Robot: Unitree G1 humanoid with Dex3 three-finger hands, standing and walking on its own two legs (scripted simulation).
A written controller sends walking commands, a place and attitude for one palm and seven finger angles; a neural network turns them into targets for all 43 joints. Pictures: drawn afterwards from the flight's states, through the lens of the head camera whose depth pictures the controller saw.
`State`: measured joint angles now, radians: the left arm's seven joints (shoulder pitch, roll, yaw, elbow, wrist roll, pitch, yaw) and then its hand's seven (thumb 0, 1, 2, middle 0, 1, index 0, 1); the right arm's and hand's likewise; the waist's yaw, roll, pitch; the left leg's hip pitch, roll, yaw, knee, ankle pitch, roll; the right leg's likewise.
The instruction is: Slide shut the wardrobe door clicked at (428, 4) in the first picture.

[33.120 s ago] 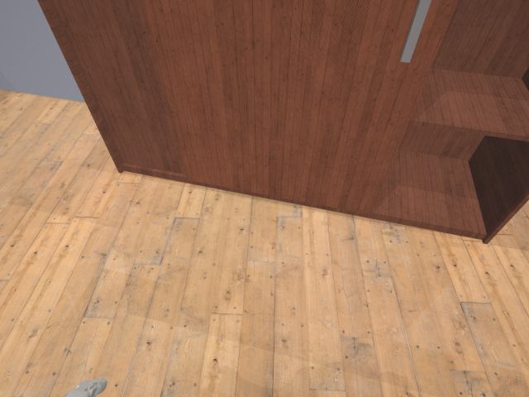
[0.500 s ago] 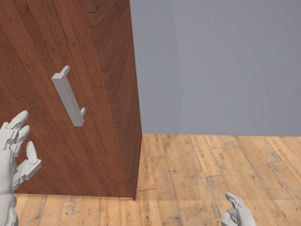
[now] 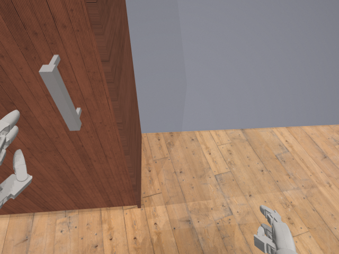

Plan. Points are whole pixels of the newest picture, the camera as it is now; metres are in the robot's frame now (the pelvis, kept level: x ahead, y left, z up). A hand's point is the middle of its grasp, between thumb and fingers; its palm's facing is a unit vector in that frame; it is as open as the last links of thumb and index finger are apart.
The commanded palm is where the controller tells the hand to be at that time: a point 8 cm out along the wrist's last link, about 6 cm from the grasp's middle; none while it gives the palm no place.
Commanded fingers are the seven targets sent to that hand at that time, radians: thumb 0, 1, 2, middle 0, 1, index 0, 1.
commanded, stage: step back with the hand held close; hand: left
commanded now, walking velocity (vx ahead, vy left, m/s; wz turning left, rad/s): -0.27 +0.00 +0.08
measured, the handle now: (66, 95) +0.43 +0.30 +0.14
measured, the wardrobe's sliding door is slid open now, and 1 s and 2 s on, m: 0.00 0.00 0.00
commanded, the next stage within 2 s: stop stepping back and stand still in 0.68 s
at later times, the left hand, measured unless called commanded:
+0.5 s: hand out of the picture +0.07 +0.33 +0.16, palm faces +0.54 -0.73 -0.42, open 7.4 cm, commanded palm +0.00 +0.35 +0.18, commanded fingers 0.00 0.90 0.90 -0.20 -0.30 -0.20 -0.30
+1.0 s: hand out of the picture -0.13 +0.37 +0.18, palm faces +0.49 -0.78 -0.38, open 7.4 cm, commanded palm -0.15 +0.40 +0.18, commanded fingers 0.00 0.90 0.90 -0.20 -0.30 -0.20 -0.30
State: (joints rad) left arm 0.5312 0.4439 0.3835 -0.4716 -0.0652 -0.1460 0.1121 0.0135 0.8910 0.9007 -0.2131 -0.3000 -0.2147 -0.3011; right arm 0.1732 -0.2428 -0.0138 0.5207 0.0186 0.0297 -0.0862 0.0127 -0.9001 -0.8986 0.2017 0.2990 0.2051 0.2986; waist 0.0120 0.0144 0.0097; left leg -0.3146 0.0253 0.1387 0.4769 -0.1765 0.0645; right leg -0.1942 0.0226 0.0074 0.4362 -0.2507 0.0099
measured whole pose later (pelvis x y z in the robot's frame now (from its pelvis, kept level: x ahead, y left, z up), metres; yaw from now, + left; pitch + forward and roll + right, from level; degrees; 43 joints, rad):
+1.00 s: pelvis -0.29 +0.10 -0.03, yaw +1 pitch +0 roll -1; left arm 0.54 0.53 0.51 -0.76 -0.08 -0.19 0.12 0.01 0.89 0.90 -0.21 -0.30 -0.21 -0.30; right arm 0.26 -0.15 -0.02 0.61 0.01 -0.12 0.02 0.01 -0.90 -0.90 0.21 0.30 0.21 0.30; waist 0.08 -0.15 -0.04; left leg -0.75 -0.03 0.09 1.21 -0.45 -0.04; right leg -0.25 0.00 -0.07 0.70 -0.49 -0.15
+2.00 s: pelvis -0.42 +0.23 -0.01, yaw -1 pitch -1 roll -1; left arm 0.58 0.46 0.46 -0.53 -0.05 -0.20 0.14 0.01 0.89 0.90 -0.21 -0.30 -0.21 -0.30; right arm 0.25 -0.16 0.02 0.64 0.00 -0.09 -0.03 0.01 -0.90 -0.90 0.21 0.30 0.21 0.30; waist 0.02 0.02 0.04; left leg -0.44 0.08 0.05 0.89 -0.44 -0.01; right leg -0.28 -0.02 -0.10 0.62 -0.32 -0.03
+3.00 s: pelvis -0.40 +0.25 +0.01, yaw +2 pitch -1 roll +0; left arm 0.26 0.13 0.00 1.16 0.01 0.00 0.03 0.01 0.92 0.90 -0.20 -0.30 -0.20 -0.30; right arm 0.29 -0.12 0.00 1.16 -0.02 0.01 -0.02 0.00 -0.90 -0.90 0.20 0.30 0.20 0.30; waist -0.01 0.01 0.04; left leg -0.19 0.02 0.14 0.40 -0.19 0.04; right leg -0.12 -0.03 -0.07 0.39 -0.24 0.01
